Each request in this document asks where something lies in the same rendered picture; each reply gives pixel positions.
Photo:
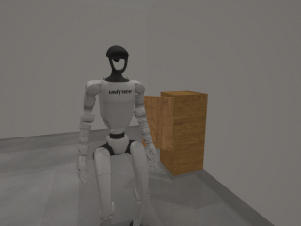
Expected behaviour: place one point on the robot right thigh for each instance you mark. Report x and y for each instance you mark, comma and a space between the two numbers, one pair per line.
103, 174

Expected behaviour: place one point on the robot right forearm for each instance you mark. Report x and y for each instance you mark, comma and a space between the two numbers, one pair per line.
84, 137

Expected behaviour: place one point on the robot right shin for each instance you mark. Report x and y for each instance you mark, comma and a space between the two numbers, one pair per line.
101, 221

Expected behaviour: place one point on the robot right hand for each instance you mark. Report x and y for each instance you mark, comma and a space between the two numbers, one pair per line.
82, 162

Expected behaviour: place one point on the right robot upper arm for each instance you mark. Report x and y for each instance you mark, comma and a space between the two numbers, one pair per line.
92, 88

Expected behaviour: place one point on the robot left forearm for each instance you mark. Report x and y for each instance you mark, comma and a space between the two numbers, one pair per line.
145, 130

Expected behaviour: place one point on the cupboard door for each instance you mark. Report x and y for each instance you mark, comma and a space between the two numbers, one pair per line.
159, 113

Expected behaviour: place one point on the left robot upper arm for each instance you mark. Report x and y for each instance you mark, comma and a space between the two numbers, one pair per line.
139, 111

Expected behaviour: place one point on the robot left hand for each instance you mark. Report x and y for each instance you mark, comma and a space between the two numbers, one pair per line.
151, 154

